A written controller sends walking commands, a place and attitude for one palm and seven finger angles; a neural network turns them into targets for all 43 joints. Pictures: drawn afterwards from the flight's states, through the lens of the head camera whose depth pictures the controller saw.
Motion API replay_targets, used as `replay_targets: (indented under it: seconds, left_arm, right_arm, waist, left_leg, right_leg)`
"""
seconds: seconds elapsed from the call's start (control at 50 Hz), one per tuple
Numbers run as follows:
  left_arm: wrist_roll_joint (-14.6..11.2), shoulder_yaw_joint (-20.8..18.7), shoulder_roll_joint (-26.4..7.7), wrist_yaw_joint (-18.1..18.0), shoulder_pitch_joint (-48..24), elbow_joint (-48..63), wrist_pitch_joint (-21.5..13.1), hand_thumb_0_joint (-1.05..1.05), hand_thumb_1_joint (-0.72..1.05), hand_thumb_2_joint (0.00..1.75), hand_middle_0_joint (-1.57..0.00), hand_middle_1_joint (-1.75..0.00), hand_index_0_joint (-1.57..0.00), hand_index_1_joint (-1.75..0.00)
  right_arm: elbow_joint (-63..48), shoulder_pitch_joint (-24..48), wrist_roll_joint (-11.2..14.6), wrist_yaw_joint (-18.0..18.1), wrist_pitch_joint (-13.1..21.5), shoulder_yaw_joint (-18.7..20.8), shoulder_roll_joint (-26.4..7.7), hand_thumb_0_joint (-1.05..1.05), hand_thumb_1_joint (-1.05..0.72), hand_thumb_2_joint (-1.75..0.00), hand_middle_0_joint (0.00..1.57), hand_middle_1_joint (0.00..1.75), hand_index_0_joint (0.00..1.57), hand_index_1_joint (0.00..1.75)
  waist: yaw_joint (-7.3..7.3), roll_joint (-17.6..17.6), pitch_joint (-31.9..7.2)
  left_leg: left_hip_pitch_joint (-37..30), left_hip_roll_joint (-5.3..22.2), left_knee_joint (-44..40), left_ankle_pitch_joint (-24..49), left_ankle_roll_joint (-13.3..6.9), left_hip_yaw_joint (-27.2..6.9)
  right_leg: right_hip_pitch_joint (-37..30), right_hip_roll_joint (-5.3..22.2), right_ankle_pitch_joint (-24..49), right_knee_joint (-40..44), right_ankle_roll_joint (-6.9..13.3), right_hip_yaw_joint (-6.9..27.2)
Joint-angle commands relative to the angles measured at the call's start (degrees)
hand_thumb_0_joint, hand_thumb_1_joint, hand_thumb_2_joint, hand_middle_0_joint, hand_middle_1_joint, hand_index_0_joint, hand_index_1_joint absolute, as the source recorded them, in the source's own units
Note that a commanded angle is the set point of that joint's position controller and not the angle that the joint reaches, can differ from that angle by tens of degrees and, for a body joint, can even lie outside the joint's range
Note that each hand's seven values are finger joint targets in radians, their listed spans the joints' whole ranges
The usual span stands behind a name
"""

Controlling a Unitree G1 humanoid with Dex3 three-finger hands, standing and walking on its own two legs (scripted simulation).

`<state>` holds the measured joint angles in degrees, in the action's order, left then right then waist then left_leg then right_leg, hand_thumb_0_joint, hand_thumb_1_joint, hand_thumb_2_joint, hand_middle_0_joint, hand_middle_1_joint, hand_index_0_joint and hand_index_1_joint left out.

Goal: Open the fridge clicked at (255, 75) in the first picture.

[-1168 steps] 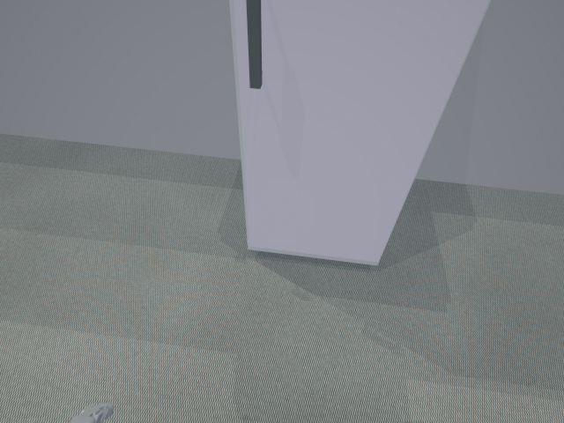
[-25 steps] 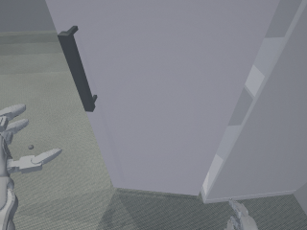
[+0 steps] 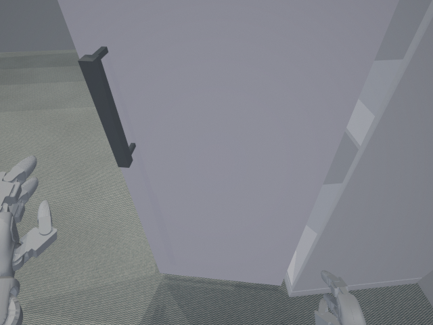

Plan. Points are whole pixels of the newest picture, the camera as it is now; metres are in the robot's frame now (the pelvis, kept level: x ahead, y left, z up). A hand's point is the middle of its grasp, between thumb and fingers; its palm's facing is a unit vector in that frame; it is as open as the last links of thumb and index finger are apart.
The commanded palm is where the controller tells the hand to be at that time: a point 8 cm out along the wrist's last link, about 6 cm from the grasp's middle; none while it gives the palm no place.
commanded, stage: draw the hand back to the body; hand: left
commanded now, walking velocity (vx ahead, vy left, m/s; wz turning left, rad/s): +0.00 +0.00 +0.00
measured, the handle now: (115, 112) +0.44 +0.28 +0.18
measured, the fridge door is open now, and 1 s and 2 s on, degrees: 78 78 78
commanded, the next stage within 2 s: step back with the hand held close in 0.22 s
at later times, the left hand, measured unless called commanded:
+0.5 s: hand (50, 229) +0.18 +0.27 +0.16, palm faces +0.45 -0.79 -0.40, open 7.4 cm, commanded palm +0.12 +0.30 +0.17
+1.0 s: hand out of the picture +0.09 +0.30 +0.15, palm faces +0.50 -0.74 -0.45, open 7.4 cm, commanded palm +0.02 +0.33 +0.17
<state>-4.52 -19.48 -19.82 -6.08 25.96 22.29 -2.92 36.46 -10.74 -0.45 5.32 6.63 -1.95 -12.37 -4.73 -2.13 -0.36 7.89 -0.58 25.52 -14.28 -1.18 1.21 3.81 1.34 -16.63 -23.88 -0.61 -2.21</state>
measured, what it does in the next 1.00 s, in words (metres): shifts its weight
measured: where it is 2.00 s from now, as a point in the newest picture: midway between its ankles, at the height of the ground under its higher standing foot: outside the picture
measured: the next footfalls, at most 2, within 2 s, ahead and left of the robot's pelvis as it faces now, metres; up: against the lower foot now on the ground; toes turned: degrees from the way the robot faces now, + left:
right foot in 1.46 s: -0.28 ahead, -0.11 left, +0.00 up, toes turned -1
left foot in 1.84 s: -0.16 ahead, +0.17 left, +0.00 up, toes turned -2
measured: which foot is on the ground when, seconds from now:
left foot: down 0.00-1.00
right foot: down 0.00-1.00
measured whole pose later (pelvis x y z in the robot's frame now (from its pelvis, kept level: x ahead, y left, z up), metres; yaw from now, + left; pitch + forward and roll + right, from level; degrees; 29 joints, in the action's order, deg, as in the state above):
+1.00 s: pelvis -0.09 +0.02 -0.02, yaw +4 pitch -1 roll -2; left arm -0.8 -24.4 -22.3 -7.2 27.6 26.6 -12.3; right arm 32.1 -12.6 0.3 5.1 3.9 -1.4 -11.7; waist -1.2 -0.7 1.8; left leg 24.2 -1.1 34.9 -11.8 -3.7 -0.9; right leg 17.4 -0.2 -13.4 -32.0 -1.8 -0.4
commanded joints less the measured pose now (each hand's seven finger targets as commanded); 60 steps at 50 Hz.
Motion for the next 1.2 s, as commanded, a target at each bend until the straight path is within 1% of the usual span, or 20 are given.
replay_targets:
  seconds: [0.0, 0.22, 0.3, 0.32, 0.34, 0.38, 0.44, 0.5, 0.56, 0.66, 0.8, 0.86, 0.92, 0.96, 1.02, 1.06, 1.1, 1.12, 1.16, 1.18]
  left_arm:
    - [0.1, -6.0, -10.5, -0.9, -7.2, 12.4, -3.5, 0.0, 0.9, 0.9, -0.2, -0.3, -0.2, -0.3]
    - [0.0, -7.2, -11.7, -1.0, -6.0, 10.4, -3.5, 0.0, 0.9, 0.9, -0.2, -0.3, -0.2, -0.3]
    - [-0.1, -6.5, -11.0, -0.9, -6.8, 11.3, -4.1, 0.0, 0.9, 0.9, -0.2, -0.3, -0.2, -0.3]
    - [-0.1, -7.3, -12.3, -1.0, -8.9, 11.8, -4.1, 0.0, 0.9, 0.9, -0.2, -0.3, -0.2, -0.3]
    - [0.7, -12.6, -18.0, -1.6, -13.8, 14.8, -6.3, 0.0, 0.9, 0.9, -0.2, -0.3, -0.2, -0.3]
    - [0.9, -8.2, -12.6, -0.9, -5.9, 9.5, -6.7, 0.0, 0.9, 0.9, -0.2, -0.3, -0.2, -0.3]
    - [1.1, -8.7, -12.5, -1.1, -1.2, 11.2, -7.4, 0.0, 0.9, 0.9, -0.2, -0.3, -0.2, -0.3]
    - [0.7, -9.5, -13.4, -1.5, 1.7, 15.3, -7.9, 0.0, 0.9, 0.9, -0.2, -0.3, -0.2, -0.3]
    - [0.3, -10.9, -14.7, -1.8, 3.9, 17.7, -8.4, 0.0, 0.9, 0.9, -0.2, -0.3, -0.2, -0.3]
    - [0.1, -11.9, -15.3, -2.3, 3.4, 17.5, -9.5, 0.0, 0.9, 0.9, -0.2, -0.3, -0.2, -0.3]
    - [2.3, -11.0, -12.7, -2.1, 0.2, 14.8, -11.6, 0.0, 0.9, 0.9, -0.2, -0.3, -0.2, -0.3]
    - [3.4, -10.9, -12.4, -2.1, -1.3, 15.1, -12.3, 0.0, 0.9, 0.9, -0.2, -0.3, -0.2, -0.3]
    - [3.8, -12.6, -14.4, -2.1, -1.7, 17.4, -13.3, 0.0, 0.9, 0.9, -0.2, -0.3, -0.2, -0.3]
    - [3.6, -12.5, -14.0, -2.0, -1.0, 18.1, -14.0, 0.0, 0.9, 0.9, -0.2, -0.3, -0.2, -0.3]
    - [2.6, -12.2, -15.9, -2.7, -3.6, 21.1, -14.4, 0.0, 0.9, 0.9, -0.2, -0.3, -0.2, -0.3]
    - [2.6, -10.3, -14.7, -3.7, -4.4, 19.1, -14.4, 0.0, 0.9, 0.9, -0.2, -0.3, -0.2, -0.3]
    - [2.6, -10.0, -14.9, -4.2, -6.2, 18.2, -14.1, 0.0, 0.9, 0.9, -0.2, -0.3, -0.2, -0.3]
    - [2.4, -10.1, -15.1, -4.2, -6.8, 18.0, -14.1, 0.0, 0.9, 0.9, -0.2, -0.3, -0.2, -0.3]
    - [2.6, -10.8, -14.1, -4.0, -5.5, 17.3, -14.5, 0.0, 0.9, 0.9, -0.2, -0.3, -0.2, -0.3]
    - [3.4, -12.2, -14.3, -3.7, -5.6, 16.9, -15.0, 0.0, 0.9, 0.9, -0.2, -0.3, -0.2, -0.3]
  right_arm:
    - [-9.1, 6.7, 0.0, 0.7, 2.4, 2.5, -6.2, 0.0, -0.9, -0.9, 0.2, 0.3, 0.2, 0.3]
    - [-8.6, 7.6, -0.1, 0.9, 2.6, 2.5, -6.3, 0.0, -0.9, -0.9, 0.2, 0.3, 0.2, 0.3]
    - [-8.7, 7.5, -0.1, 0.8, 2.7, 2.4, -5.9, 0.0, -0.9, -0.9, 0.2, 0.3, 0.2, 0.3]
    - [-8.5, 7.8, -0.1, 1.0, 3.0, 2.5, -6.5, 0.0, -0.9, -0.9, 0.2, 0.3, 0.2, 0.3]
    - [-10.2, 8.1, 0.2, 0.5, 1.2, 2.9, -7.8, 0.0, -0.9, -0.9, 0.2, 0.3, 0.2, 0.3]
    - [-9.9, 7.9, 0.0, 0.1, -0.5, 2.8, -6.4, 0.0, -0.9, -0.9, 0.2, 0.3, 0.2, 0.3]
    - [-11.0, 6.8, 0.2, -0.1, -2.4, 3.3, -6.7, 0.0, -0.9, -0.9, 0.2, 0.3, 0.2, 0.3]
    - [-12.7, 6.4, 0.5, 0.0, -4.0, 3.9, -7.4, 0.0, -0.9, -0.9, 0.2, 0.3, 0.2, 0.3]
    - [-14.2, 6.4, 0.7, 0.3, -5.0, 4.0, -7.5, 0.0, -0.9, -0.9, 0.2, 0.3, 0.2, 0.3]
    - [-14.9, 5.7, 1.0, 0.8, -4.9, 4.2, -8.0, 0.0, -0.9, -0.9, 0.2, 0.3, 0.2, 0.3]
    - [-14.8, 5.4, 1.1, 1.0, -2.2, 4.6, -9.4, 0.0, -0.9, -0.9, 0.2, 0.3, 0.2, 0.3]
    - [-14.4, 4.9, 1.0, 0.9, -0.7, 4.8, -9.5, 0.0, -0.9, -0.9, 0.2, 0.3, 0.2, 0.3]
    - [-14.1, 4.5, 0.7, 0.6, 0.5, 5.1, -9.5, 0.0, -0.9, -0.9, 0.2, 0.3, 0.2, 0.3]
    - [-13.9, 4.2, 0.5, 0.4, 1.1, 5.0, -8.5, 0.0, -0.9, -0.9, 0.2, 0.3, 0.2, 0.3]
    - [-11.6, 2.5, 0.0, -0.2, 1.4, 5.2, -7.6, 0.0, -0.9, -0.9, 0.2, 0.3, 0.2, 0.3]
    - [-9.5, 1.8, -0.2, -0.4, 1.2, 4.5, -6.4, 0.0, -0.9, -0.9, 0.2, 0.3, 0.2, 0.3]
    - [-9.0, 1.9, -0.2, -0.2, 1.2, 4.3, -6.7, 0.0, -0.9, -0.9, 0.2, 0.3, 0.2, 0.3]
    - [-9.2, 2.5, -0.2, 0.2, 1.4, 4.4, -7.3, 0.0, -0.9, -0.9, 0.2, 0.3, 0.2, 0.3]
    - [-10.8, 4.2, 0.2, 1.0, 2.0, 4.3, -9.1, 0.0, -0.9, -0.9, 0.2, 0.3, 0.2, 0.3]
    - [-11.2, 5.0, 0.2, 1.0, 2.5, 4.7, -8.8, 0.0, -0.9, -0.9, 0.2, 0.3, 0.2, 0.3]
  waist:
    - [0.91, -1.8, -4.9]
    - [0.4, 0.5, -1.4]
    - [0.48, -1.5, -2.4]
    - [0.47, -0.9, -2.2]
    - [2.78, 0.3, 0.9]
    - [2.8, 5.6, -0.3]
    - [3.29, 2.3, -5.7]
    - [3.39, -1.5, -9.3]
    - [3.23, -1.5, -11.0]
    - [3.42, -2.0, -8.5]
    - [3.35, -7.4, -3.5]
    - [3.33, -7.0, -3.2]
    - [3.48, -5.6, -4.1]
    - [3.58, -2.5, -4.2]
    - [4.53, 7.1, -4.0]
    - [5.15, 10.1, -4.3]
    - [5.74, 7.8, -3.6]
    - [5.77, 2.9, -2.2]
    - [4.8, -11.6, 0.1]
    - [3.87, -15.5, -2.4]
  left_leg:
    - [-4.0, 1.1, -3.6, 14.2, -0.5, -0.7]
    - [-2.9, 0.8, -4.4, 11.5, -0.7, -0.7]
    - [-3.6, 0.8, -4.3, 11.2, -0.7, -0.5]
    - [-3.7, 0.7, -4.4, 11.0, -0.8, -0.5]
    - [0.5, 1.8, -0.9, 10.2, -2.0, -1.2]
    - [1.1, 1.5, 2.0, 11.3, -1.9, -1.3]
    - [0.7, 1.8, 2.1, 19.0, -1.6, -1.0]
    - [-0.3, 2.6, 1.0, 25.3, -1.5, -1.7]
    - [0.4, 3.5, -0.3, 27.0, -1.6, -3.0]
    - [6.9, 4.9, -4.6, 15.0, -2.0, -5.2]
    - [31.2, 8.9, -13.6, -21.6, -5.4, -11.7]
    - [35.8, 10.0, -13.8, -27.7, -6.3, -13.4]
    - [33.9, 8.7, -11.1, -27.0, -5.8, -13.0]
    - [31.8, 6.5, -6.0, -25.0, -5.0, -10.5]
    - [13.5, 0.2, 12.3, -12.1, -0.3, -3.5]
    - [6.9, -0.1, 19.9, -6.5, 0.6, -2.0]
    - [4.1, 0.5, 15.6, -4.8, 0.2, -2.2]
    - [4.9, 1.6, 8.3, -5.9, -0.2, -4.2]
    - [21.6, 11.2, -11.2, -15.5, -4.1, -17.7]
    - [31.0, 16.5, -16.7, -25.5, -6.9, -23.2]
  right_leg:
    - [3.2, -0.9, 14.2, 2.8, 1.2, -0.3]
    - [3.9, -1.2, 12.5, 4.9, 1.0, -0.2]
    - [3.5, -0.8, 12.1, 4.4, 0.9, -0.1]
    - [3.7, -1.1, 12.2, 5.3, 0.9, 0.1]
    - [7.9, 2.2, 15.9, 8.5, 0.4, 3.5]
    - [8.4, 4.7, 20.0, 8.3, 0.4, 4.3]
    - [4.9, 4.7, 28.9, 4.3, 0.2, 2.2]
    - [4.0, 2.9, 28.2, 2.1, -0.2, 1.4]
    - [3.2, 1.4, 25.8, 0.3, -0.3, 0.9]
    - [3.0, -0.4, 15.5, -0.9, -0.7, 0.8]
    - [-7.6, -2.8, 7.6, -10.1, -0.8, 2.0]
    - [-8.8, -3.6, 4.8, -12.7, -0.8, 2.6]
    - [-6.1, -3.6, 3.8, -11.0, -0.1, 4.0]
    - [-1.8, -1.7, 0.4, -6.7, 0.8, 7.2]
    - [20.1, 8.2, -12.5, 8.8, 6.0, 17.8]
    - [26.4, 12.9, -9.2, 10.5, 7.8, 18.4]
    - [28.4, 10.6, -6.8, 7.7, 5.7, 13.6]
    - [28.1, 6.9, -6.5, 4.8, 3.9, 10.3]
    - [14.6, -3.3, -2.2, -12.1, -0.2, 3.3]
    - [4.4, -6.2, -0.8, -23.4, -0.6, 3.0]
